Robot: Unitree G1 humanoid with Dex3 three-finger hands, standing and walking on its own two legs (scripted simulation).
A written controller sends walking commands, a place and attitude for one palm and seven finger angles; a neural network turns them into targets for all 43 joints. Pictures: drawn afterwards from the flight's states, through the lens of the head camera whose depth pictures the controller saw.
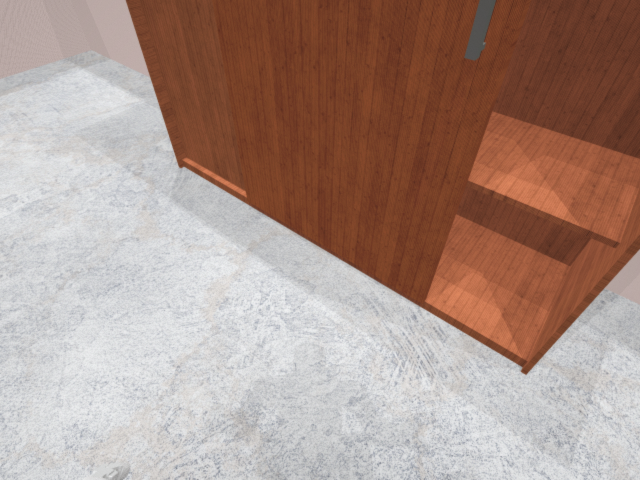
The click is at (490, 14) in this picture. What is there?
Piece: wardrobe's sliding door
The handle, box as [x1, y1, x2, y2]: [464, 0, 495, 60]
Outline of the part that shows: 495,0 479,1 464,57 474,60 479,56 480,51 484,47 485,43 483,40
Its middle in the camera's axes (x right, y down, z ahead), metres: +0.32 -0.43 +0.74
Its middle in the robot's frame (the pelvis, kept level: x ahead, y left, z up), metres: +0.87 -0.28 +0.24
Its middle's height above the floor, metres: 1.01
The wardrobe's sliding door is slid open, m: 0.38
